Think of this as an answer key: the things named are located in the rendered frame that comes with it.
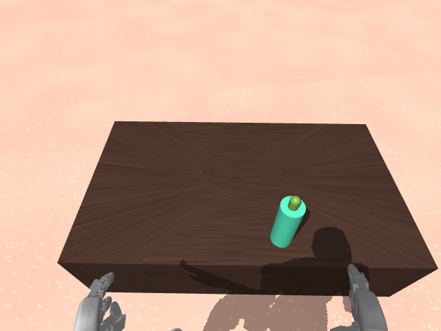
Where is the right robot hand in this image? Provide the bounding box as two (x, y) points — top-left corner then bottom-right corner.
(330, 264), (388, 331)

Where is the bottle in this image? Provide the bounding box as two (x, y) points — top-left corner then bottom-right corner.
(270, 196), (306, 248)

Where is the left robot hand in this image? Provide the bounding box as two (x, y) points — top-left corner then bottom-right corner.
(73, 272), (126, 331)

